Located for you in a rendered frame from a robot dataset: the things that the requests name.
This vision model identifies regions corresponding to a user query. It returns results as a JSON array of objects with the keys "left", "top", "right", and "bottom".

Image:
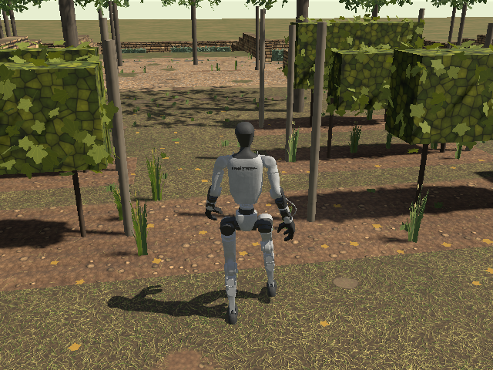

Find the robot right forearm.
[{"left": 275, "top": 187, "right": 293, "bottom": 224}]

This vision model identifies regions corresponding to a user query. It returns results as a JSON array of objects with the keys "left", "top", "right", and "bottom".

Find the right robot shin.
[{"left": 263, "top": 240, "right": 275, "bottom": 287}]

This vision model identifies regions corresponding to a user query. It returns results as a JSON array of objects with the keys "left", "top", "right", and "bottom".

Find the robot left forearm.
[{"left": 206, "top": 185, "right": 218, "bottom": 210}]

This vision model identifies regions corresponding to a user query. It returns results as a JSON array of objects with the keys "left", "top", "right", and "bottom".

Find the left robot upper arm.
[{"left": 210, "top": 155, "right": 230, "bottom": 197}]

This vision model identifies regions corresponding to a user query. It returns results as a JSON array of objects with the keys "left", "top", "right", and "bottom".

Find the right robot upper arm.
[{"left": 261, "top": 155, "right": 282, "bottom": 199}]

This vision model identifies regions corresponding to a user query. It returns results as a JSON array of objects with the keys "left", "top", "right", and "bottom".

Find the left robot foot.
[{"left": 227, "top": 304, "right": 238, "bottom": 325}]

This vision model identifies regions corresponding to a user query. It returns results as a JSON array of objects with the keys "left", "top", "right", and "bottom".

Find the robot right hand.
[{"left": 277, "top": 220, "right": 295, "bottom": 241}]

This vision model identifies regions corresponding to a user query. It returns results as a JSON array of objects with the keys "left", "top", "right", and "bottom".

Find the robot left hand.
[{"left": 205, "top": 207, "right": 223, "bottom": 220}]

